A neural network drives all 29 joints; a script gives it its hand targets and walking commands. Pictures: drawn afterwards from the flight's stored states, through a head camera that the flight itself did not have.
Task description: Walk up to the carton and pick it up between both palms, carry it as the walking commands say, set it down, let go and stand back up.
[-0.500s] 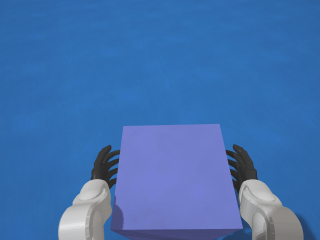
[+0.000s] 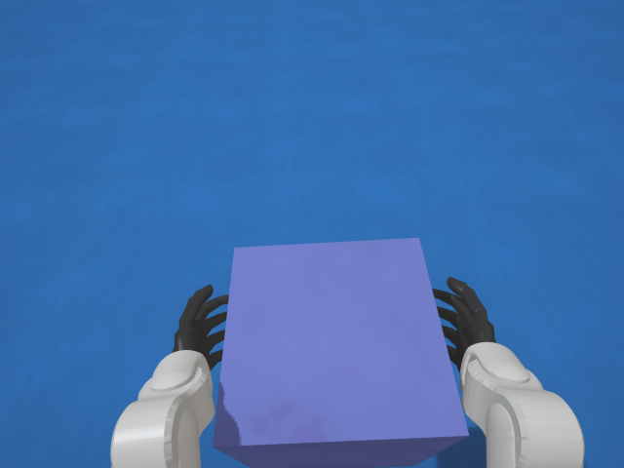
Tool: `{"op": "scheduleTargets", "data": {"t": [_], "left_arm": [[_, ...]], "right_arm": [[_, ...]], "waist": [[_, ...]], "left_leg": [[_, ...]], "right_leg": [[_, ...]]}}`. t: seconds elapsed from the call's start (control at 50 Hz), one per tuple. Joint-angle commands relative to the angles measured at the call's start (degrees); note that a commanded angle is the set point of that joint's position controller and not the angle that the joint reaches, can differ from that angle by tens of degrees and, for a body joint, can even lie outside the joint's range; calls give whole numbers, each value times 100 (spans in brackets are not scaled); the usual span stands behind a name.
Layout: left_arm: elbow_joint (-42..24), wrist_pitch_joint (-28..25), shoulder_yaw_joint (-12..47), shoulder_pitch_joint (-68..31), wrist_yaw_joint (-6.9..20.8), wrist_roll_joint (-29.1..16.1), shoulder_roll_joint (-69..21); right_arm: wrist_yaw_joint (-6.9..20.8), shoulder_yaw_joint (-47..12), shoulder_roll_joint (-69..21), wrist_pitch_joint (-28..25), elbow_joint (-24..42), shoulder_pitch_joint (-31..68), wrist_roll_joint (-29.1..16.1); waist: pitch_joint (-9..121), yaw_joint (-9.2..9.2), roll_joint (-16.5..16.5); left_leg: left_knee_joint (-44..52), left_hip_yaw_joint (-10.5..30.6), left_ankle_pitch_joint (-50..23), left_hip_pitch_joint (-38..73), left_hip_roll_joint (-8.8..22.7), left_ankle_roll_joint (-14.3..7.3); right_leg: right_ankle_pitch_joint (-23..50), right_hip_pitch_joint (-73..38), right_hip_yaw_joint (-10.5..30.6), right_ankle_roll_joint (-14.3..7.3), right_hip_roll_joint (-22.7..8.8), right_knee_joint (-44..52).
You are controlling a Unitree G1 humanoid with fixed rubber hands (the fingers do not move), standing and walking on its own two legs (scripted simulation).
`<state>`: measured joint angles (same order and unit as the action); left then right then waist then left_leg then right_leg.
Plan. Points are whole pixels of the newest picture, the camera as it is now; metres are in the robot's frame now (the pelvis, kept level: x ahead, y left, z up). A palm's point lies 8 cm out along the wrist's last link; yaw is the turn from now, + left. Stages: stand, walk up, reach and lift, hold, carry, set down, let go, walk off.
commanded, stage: carry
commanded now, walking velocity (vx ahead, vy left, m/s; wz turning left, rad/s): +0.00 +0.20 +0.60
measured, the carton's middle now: (332, 366) +0.25 +0.00 +0.02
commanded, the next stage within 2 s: none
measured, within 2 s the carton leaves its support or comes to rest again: neither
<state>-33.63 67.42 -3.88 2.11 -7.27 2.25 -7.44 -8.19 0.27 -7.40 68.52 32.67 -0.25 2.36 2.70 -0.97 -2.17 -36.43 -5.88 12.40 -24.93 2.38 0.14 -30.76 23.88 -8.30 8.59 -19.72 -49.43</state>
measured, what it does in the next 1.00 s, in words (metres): steps to the left, turning left: right foot, then left foot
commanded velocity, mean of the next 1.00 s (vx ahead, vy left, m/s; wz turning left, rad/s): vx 0.00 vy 0.10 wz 0.31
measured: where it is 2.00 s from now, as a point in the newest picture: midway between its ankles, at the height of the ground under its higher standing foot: outside the picture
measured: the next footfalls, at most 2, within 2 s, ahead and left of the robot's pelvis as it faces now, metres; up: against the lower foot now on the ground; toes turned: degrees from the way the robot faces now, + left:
right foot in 0.26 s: +0.04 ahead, -0.02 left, +0.00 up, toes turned +0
left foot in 0.62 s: -0.06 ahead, +0.36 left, +0.00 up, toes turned +31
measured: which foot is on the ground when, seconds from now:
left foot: down 0.00-0.28, up 0.30-0.60, down 0.62-1.00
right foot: up 0.00-0.24, down 0.26-0.62, up 0.64-0.98, down 1.00-1.00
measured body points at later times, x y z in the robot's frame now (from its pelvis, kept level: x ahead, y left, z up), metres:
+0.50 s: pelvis -0.04 +0.12 +0.03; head -0.04 +0.10 +0.48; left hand +0.15 +0.34 +0.12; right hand +0.24 +0.05 +0.12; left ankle -0.05 +0.29 -0.65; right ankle +0.00 -0.02 -0.72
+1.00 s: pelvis -0.11 +0.26 +0.02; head -0.13 +0.24 +0.47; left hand +0.06 +0.49 +0.11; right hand +0.17 +0.21 +0.11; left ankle -0.08 +0.34 -0.72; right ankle -0.07 +0.15 -0.72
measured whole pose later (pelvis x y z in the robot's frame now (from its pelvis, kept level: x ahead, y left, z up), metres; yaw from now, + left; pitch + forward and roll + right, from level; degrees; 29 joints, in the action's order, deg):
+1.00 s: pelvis -0.11 +0.26 +0.02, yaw +23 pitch +3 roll +1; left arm -30.4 66.9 -2.2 2.6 -8.1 2.2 -7.5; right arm -7.2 1.7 -7.7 66.7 31.3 -3.6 2.5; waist 8.6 -0.1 -0.1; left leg -24.6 -8.1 7.6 -21.0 -2.7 -4.9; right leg -21.3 17.4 -5.9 1.1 -3.6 -31.8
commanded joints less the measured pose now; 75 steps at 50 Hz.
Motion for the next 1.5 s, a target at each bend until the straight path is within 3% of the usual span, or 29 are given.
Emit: {"op": "scheduleTargets", "data": {"t": [0.0,0.06,0.16,0.24,0.26,0.28,0.3,0.32,0.34,0.4,0.48,0.56,0.58,0.6,0.62,0.64,0.66,0.7,0.78,0.92,1.0,1.04,1.16,1.24,1.3,1.34,1.38,1.42,1.48], "left_arm": [[-475,-19,4010,-2044,633,-1626,-4563],[-679,-174,4246,-2262,668,-1812,-5041],[-515,-200,3974,-1798,609,-1609,-4702],[-276,-165,3713,-1530,590,-1499,-4481],[-167,-151,3632,-1427,597,-1491,-4439],[-7,-176,3505,-1426,616,-1408,-4391],[52,-146,3533,-1405,629,-1400,-4432],[-125,-161,3636,-1623,653,-1454,-4504],[-303,-201,3688,-1827,685,-1528,-4516],[-377,-172,3642,-1896,659,-1564,-4289],[-302,-71,3543,-1678,601,-1468,-4025],[-347,-45,3584,-1640,567,-1429,-4081],[-379,-43,3643,-1697,558,-1438,-4107],[-425,-34,3699,-1773,558,-1433,-4079],[-421,-6,3732,-1825,566,-1428,-4008],[-555,2,3948,-1877,579,-1529,-4186],[-424,-31,4030,-1979,594,-1594,-4471],[-580,-121,4278,-2370,678,-1838,-4949],[-615,-241,4276,-2302,665,-1788,-4975],[-35,-84,3793,-1806,528,-1424,-4343],[189,-29,3587,-1757,517,-1376,-4230],[238,-48,3507,-1854,541,-1327,-4293],[-2,21,3563,-2181,509,-1403,-4128],[255,105,3510,-2167,503,-1351,-4052],[475,175,3483,-2248,491,-1306,-4054],[323,197,3581,-2527,479,-1319,-4102],[85,202,3659,-2742,472,-1286,-4144],[218,161,3684,-2693,514,-1353,-4383],[403,50,3628,-2199,546,-1382,-4737]], "right_arm": [[682,-3288,-4389,-68,501,1641,-1487],[782,-3365,-4766,-259,568,1637,-1498],[745,-3522,-4456,-273,659,1488,-1490],[679,-3626,-4258,-181,688,1521,-1493],[656,-3632,-4213,-155,659,1564,-1469],[671,-3746,-4138,-97,656,1585,-1416],[661,-3701,-4116,-93,596,1807,-1362],[684,-3700,-4229,-130,579,2042,-1463],[689,-3727,-4312,-145,600,2118,-1536],[651,-3691,-4300,-102,424,1850,-1502],[549,-3676,-4203,-18,450,1735,-1460],[578,-3532,-4148,46,446,1739,-1473],[584,-3477,-4157,43,402,1682,-1465],[588,-3420,-4174,28,336,1620,-1459],[574,-3342,-4121,13,252,1520,-1413],[587,-3125,-4137,-65,242,1492,-1418],[628,-3110,-4287,-110,321,1504,-1434],[729,-3108,-4638,-268,358,1681,-1419],[777,-3227,-4730,-401,379,1603,-1448],[699,-3306,-4157,-183,235,1543,-1417],[630,-3308,-4083,-103,179,1666,-1397],[650,-3466,-4152,-78,348,1998,-1474],[652,-3369,-4130,19,268,2246,-1510],[641,-3200,-4031,83,-41,1996,-1373],[647,-3112,-3960,112,-90,2089,-1299],[663,-3036,-4011,108,-176,2089,-1352],[671,-2956,-4065,83,-229,2036,-1446],[664,-3100,-4221,41,45,2417,-1550],[744,-3322,-4552,-49,209,2379,-1645]], "waist": [[1359,-42,1741],[1619,61,1318],[1571,30,1086],[1462,167,887],[1377,251,332],[1270,288,-2113],[673,151,-1585],[544,111,-500],[487,87,-131],[449,39,-640],[595,80,-1243],[986,106,-1427],[1188,22,-1076],[1320,-42,-133],[1269,-81,1174],[1570,-68,2490],[1592,-41,1857],[1579,15,1165],[1684,33,1003],[1200,66,1021],[1120,108,388],[860,68,-221],[687,161,235],[664,151,-139],[378,-1,-631],[157,-70,152],[355,-159,2003],[440,83,1032],[804,123,342]], "left_leg": [[1087,1957,-3471,1786,1526,-1120],[1092,1308,-2561,1483,934,-965],[1534,2094,-1667,1170,1071,-1077],[1901,1882,-1072,183,596,-214],[1461,1497,-555,-737,213,282],[-1018,634,1224,-1496,-605,534],[-2893,491,1742,-1869,-236,384],[-3340,953,1391,-1583,50,228],[-3414,975,1041,-1512,102,239],[-2462,519,558,-1203,-39,284],[-1094,-127,841,-554,-25,206],[289,-416,338,153,-125,84],[1089,-570,-310,855,-181,55],[1649,-189,-779,1793,-50,26],[1716,1477,-2673,2532,1132,-310],[1682,2644,-4279,2384,2152,-942],[1410,1941,-3968,2277,1863,-980],[1326,1385,-2847,2032,1423,-815],[1657,1254,-1492,1613,1340,-874],[2409,1625,-126,952,1304,-430],[2402,1306,-73,665,842,254],[2138,1023,75,871,635,281],[2485,721,2016,572,241,250],[1404,73,1090,740,-143,330],[290,-82,632,1538,-2,102],[1301,146,1020,2087,66,-80],[3575,2834,3250,2260,1471,-517],[3908,3004,3305,1766,1984,-547],[3317,1646,836,2082,1520,-267]], "right_leg": [[-1119,1386,402,-141,1019,-2278],[184,1026,430,-330,1152,-2032],[132,358,482,-558,1464,-284],[722,-1597,235,-809,1604,2313],[924,-2650,701,-944,1001,3157],[769,-2412,3218,-1819,-1274,4010],[1539,-1435,3084,-2129,-1908,4098],[1728,-1093,2310,-1926,-1396,3842],[1698,-1011,1561,-1649,-973,3623],[3046,-1313,200,-1159,-101,3004],[4445,-1462,-226,-1037,-326,2710],[4099,-1745,-367,-722,-444,2212],[3572,-1518,-563,-542,-249,1738],[2225,-704,-669,-361,138,788],[-584,779,-510,-144,674,-505],[-1446,1212,-183,-23,1158,-1487],[-1092,1170,456,-153,1076,-2031],[-46,1281,670,-303,1105,-2266],[691,855,834,-502,1235,-1838],[509,-424,456,-760,1557,1234],[1376,-1625,459,-838,1156,2799],[760,-889,879,-853,897,2860],[-618,-1049,484,-940,1334,3257],[-583,-1368,696,-1016,947,3748],[-1386,21,1010,-1143,324,4245],[-958,522,381,-978,742,3270],[5,1000,-450,-594,1791,616],[658,828,434,-830,1365,-519],[1473,736,545,-805,1233,-403]]}}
